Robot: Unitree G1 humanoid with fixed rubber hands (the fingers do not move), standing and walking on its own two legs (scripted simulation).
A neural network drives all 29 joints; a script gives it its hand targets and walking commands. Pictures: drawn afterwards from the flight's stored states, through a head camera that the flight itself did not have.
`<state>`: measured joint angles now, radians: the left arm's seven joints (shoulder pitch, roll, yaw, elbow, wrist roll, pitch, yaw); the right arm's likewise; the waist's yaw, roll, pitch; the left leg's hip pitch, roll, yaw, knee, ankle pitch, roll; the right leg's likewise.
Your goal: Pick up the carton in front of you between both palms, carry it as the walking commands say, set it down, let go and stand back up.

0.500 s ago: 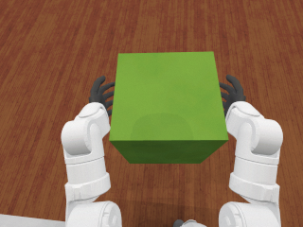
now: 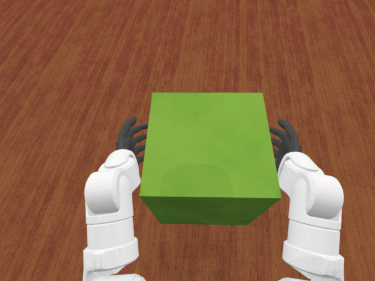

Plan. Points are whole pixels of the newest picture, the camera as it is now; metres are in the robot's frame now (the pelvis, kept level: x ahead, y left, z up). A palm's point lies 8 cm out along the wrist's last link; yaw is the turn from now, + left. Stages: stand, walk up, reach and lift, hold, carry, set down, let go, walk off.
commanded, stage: carry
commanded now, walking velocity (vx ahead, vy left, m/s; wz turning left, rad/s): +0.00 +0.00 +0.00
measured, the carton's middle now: (205, 166) +0.36 +0.01 +0.04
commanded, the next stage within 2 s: none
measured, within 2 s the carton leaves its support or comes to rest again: neither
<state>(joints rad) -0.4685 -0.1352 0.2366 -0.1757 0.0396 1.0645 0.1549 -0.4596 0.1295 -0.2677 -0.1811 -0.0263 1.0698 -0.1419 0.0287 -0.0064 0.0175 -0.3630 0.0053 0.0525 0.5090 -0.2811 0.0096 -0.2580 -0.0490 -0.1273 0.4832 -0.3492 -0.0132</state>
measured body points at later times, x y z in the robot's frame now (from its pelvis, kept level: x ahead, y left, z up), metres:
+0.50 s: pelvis +0.03 +0.00 -0.01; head +0.02 +0.00 +0.44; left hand +0.37 +0.15 +0.12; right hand +0.37 -0.16 +0.12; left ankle +0.01 +0.09 -0.73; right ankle -0.04 -0.12 -0.73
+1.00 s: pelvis +0.23 -0.03 +0.00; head +0.26 -0.03 +0.44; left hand +0.60 +0.11 +0.13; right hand +0.60 -0.19 +0.13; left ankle +0.07 +0.08 -0.73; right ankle +0.38 -0.12 -0.69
